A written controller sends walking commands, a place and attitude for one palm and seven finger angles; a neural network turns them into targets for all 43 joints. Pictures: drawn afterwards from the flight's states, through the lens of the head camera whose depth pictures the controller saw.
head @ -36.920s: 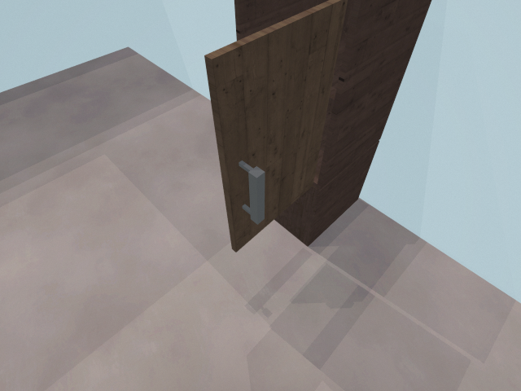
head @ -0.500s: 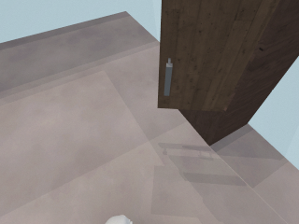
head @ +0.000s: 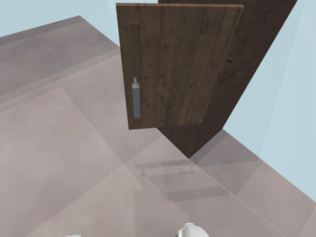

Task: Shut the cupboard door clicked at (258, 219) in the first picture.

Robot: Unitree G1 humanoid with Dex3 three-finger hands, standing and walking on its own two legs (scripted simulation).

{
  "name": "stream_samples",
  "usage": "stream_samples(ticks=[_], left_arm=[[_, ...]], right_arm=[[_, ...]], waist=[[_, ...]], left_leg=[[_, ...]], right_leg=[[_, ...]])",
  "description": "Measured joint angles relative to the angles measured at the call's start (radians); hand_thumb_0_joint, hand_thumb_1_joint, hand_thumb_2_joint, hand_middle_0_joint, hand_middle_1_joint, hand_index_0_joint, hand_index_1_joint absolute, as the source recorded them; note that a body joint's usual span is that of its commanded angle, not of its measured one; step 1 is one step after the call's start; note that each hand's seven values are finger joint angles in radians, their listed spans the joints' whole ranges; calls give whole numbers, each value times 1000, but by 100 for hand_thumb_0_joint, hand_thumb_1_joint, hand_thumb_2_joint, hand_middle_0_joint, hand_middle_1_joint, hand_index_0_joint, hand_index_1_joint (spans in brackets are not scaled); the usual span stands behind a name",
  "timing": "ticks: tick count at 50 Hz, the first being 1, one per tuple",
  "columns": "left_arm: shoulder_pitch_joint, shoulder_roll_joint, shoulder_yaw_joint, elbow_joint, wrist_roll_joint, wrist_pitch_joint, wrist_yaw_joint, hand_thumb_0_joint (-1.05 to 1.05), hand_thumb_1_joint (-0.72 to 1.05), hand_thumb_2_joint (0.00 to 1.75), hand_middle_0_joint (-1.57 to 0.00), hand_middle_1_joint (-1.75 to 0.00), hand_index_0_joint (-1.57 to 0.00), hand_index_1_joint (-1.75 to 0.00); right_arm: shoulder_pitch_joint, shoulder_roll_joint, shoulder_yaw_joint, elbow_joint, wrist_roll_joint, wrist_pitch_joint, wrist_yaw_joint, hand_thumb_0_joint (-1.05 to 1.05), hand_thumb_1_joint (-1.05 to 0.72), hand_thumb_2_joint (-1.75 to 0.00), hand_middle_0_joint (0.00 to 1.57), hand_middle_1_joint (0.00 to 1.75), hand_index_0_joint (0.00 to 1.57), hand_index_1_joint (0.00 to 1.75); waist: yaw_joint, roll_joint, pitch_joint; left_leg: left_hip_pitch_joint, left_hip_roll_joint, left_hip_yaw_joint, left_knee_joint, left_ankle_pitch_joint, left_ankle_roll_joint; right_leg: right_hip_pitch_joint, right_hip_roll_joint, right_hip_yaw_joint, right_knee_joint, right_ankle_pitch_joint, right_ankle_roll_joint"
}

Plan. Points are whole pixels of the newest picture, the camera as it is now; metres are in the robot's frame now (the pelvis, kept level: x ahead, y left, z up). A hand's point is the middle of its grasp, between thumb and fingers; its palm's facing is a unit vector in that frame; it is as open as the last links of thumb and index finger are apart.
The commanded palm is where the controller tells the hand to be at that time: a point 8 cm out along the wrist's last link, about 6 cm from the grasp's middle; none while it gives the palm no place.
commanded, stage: take the last steps up to it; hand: left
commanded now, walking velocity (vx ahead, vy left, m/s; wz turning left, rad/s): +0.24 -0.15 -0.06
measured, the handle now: (136, 98) +0.61 +0.09 -0.09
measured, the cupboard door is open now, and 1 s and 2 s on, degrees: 56 56 56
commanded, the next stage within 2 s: come to a stop and stand still in 0.24 s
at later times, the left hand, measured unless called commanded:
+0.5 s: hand (120, 226) +0.18 +0.11 -0.20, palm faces +0.05 -0.99 -0.15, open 7.3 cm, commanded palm none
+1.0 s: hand (123, 219) +0.19 +0.10 -0.17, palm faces +0.06 -0.96 -0.27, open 7.4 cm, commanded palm none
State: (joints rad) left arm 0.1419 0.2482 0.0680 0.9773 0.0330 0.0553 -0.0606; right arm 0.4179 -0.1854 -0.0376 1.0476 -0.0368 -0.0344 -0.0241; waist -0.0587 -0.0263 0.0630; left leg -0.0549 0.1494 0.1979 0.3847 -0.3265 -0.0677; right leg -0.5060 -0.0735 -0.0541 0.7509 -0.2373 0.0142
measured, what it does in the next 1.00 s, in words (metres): walks ahead: right foot, then left foot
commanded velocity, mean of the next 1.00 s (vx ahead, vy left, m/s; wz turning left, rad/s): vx -0.05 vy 0.02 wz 0.00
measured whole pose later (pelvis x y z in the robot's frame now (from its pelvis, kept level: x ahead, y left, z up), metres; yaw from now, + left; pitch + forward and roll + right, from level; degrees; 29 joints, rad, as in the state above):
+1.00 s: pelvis +0.15 -0.11 +0.00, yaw +2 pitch +0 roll +2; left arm 0.20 0.21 0.04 0.97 0.04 0.02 0.04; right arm 0.13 -0.23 -0.05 0.96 -0.01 0.06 0.00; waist 0.02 -0.04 0.09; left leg -0.28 -0.01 0.02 0.69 -0.41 -0.04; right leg -0.30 -0.09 -0.03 0.51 -0.20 0.02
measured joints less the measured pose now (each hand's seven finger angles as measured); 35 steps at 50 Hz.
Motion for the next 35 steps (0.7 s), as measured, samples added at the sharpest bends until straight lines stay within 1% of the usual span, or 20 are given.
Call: stream_samples(ticks=[3, 4, 5, 7, 9, 10, 12, 14, 16, 18, 19, 20, 22, 24, 25, 30, 31, 33, 34, 35], left_arm=[[-25, -4, -4, -8, -1, -20, -3, 0, 91, 90, -19, -30, -19, -30], [-29, -1, -5, -14, -1, -37, -2, 0, 91, 90, -19, -30, -19, -30], [-38, -9, -3, -14, -1, -55, 7, 0, 91, 90, -19, -30, -19, -30], [-42, -29, -10, -13, -6, -75, 25, 0, 91, 90, -19, -30, -19, -30], [-29, -47, -18, -6, -9, -75, 41, 0, 91, 90, -19, -30, -19, -30], [-19, -55, -22, 2, -8, -74, 48, 0, 91, 90, -19, -30, -20, -30], [7, -67, -28, 20, -6, -72, 58, 0, 91, 90, -19, -30, -20, -30], [31, -68, -22, 35, -6, -71, 69, -1, 92, 90, -20, -30, -20, -30], [55, -61, -21, 50, -3, -68, 68, -1, 93, 90, -20, -30, -20, -30], [80, -55, -20, 64, -7, -61, 65, -1, 93, 90, -20, -30, -20, -30], [97, -55, -20, 67, -11, -56, 63, 0, 93, 90, -20, -30, -20, -30], [107, -51, -20, 72, -15, -50, 64, 0, 93, 90, -20, -30, -20, -30], [111, -46, -21, 80, -15, -32, 67, 0, 92, 90, -20, -30, -20, -30], [99, -49, -22, 82, -17, -20, 72, 0, 92, 90, -19, -30, -20, -30], [90, -52, -24, 80, -18, -18, 74, 0, 92, 90, -19, -30, -20, -30], [62, -66, -28, 43, -17, -14, 79, 0, 91, 90, -19, -30, -20, -30], [61, -64, -26, 34, -15, -15, 80, 0, 91, 90, -20, -30, -20, -30], [66, -51, -22, 16, -11, -22, 80, 0, 91, 90, -20, -30, -20, -30], [69, -46, -20, 13, -6, -27, 82, 0, 91, 90, -20, -30, -20, -30], [65, -46, -20, 13, -3, -30, 83, 0, 91, 90, -20, -30, -20, -30]], right_arm=[[24, -10, -8, 26, 3, 11, 4, 0, -91, -89, 20, 30, 21, 30], [34, -11, -10, 35, 7, 15, 7, 0, -91, -89, 20, 30, 21, 30], [23, -17, -12, 47, 14, 26, 8, 1, -91, -89, 20, 30, 20, 30], [-19, -26, -15, 59, 24, 49, 6, 1, -91, -89, 20, 29, 20, 30], [-62, -28, -18, 49, 23, 53, 4, 1, -91, -89, 20, 29, 20, 30], [-82, -28, -19, 38, 20, 50, 5, 1, -91, -89, 20, 29, 20, 30], [-119, -23, -18, 8, 15, 44, 7, 1, -91, -89, 20, 29, 20, 30], [-152, -13, -15, -22, 12, 37, 8, 1, -91, -89, 20, 29, 20, 30], [-182, 1, -10, -47, 10, 27, 10, 1, -91, -90, 20, 29, 20, 30], [-201, 12, -1, -67, 9, 11, 10, 0, -91, -90, 20, 29, 20, 30], [-203, 12, 4, -76, 7, 0, 10, 0, -91, -90, 20, 29, 20, 30], [-210, 19, 9, -79, 4, -7, 7, 0, -91, -90, 20, 29, 20, 30], [-221, 36, 23, -83, 2, -6, -5, 0, -91, -89, 20, 29, 20, 30], [-228, 45, 35, -80, 5, 0, -18, 0, -91, -89, 20, 29, 20, 30], [-233, 47, 38, -74, 8, 4, -22, 0, -91, -89, 20, 29, 20, 30], [-267, 28, 16, -53, 19, 42, -21, 0, -93, -89, 20, 30, 21, 30], [-271, 23, 10, -52, 20, 50, -18, 0, -93, -89, 20, 30, 21, 30], [-273, 15, -2, -54, 23, 66, -11, 0, -92, -89, 21, 30, 21, 30], [-274, 8, -10, -56, 26, 74, -7, 0, -92, -89, 21, 30, 21, 30], [-277, -3, -18, -59, 29, 82, -4, 0, -92, -89, 21, 30, 21, 30]], waist=[[-15, 16, 5], [-13, 14, 2], [-6, 26, 12], [-1, 42, 28], [3, 45, 29], [5, 44, 24], [5, 40, 9], [13, 32, -8], [25, 21, -19], [34, 11, -27], [40, 14, -35], [42, 2, -40], [48, -27, -34], [55, -33, -19], [59, -30, -8], [72, 10, 40], [73, 16, 47], [77, 16, 50], [76, 15, 47], [75, 22, 48]], left_leg=[[5, 33, 0, 75, -69, -35], [-17, 44, -5, 147, -105, -32], [-62, 51, -38, 274, -162, -12], [-183, 20, -118, 555, -225, 27], [-291, -13, -137, 725, -191, 45], [-330, -23, -132, 750, -168, 48], [-386, -36, -113, 720, -128, 47], [-409, -45, -93, 627, -105, 45], [-395, -55, -76, 491, -76, 46], [-342, -67, -61, 323, 11, 46], [-309, -68, -66, 252, 53, 66], [-303, -73, -64, 260, 42, 94], [-282, -84, -51, 272, 6, 118], [-249, -92, -51, 238, 7, 115], [-232, -93, -54, 215, 17, 108], [-175, -78, -69, 147, 44, 82], [-172, -73, -70, 151, 40, 74], [-179, -69, -70, 186, 19, 55], [-197, -67, -72, 221, 5, 50], [-225, -75, -95, 289, -59, 46]], right_leg=[[85, 20, -24, -142, 18, -20], [118, 23, -26, -188, 30, -25], [113, 35, -30, -159, 27, -23], [125, 50, -42, -130, -9, -33], [167, 61, -52, -174, -14, -44], [191, 66, -57, -204, -7, -46], [233, 77, -70, -257, 1, -54], [266, 89, -79, -291, -4, -60], [292, 100, -83, -299, -21, -63], [309, 110, -84, -268, -61, -61], [305, 118, -83, -230, -92, -58], [290, 112, -74, -169, -131, -54], [238, 99, -31, -11, -237, -36], [191, 84, 1, 97, -271, -14], [180, 75, 10, 108, -267, -7], [178, 37, 24, -32, -154, 2], [183, 35, 22, -63, -116, 0], [205, 27, 25, -139, 36, -7], [209, 25, 25, -142, 14, -6], [208, 25, 20, -133, -33, -8]])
